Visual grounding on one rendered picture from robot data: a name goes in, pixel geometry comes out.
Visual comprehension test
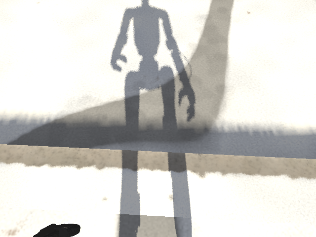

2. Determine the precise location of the left robot hand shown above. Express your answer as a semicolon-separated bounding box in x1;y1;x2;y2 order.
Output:
33;223;81;237

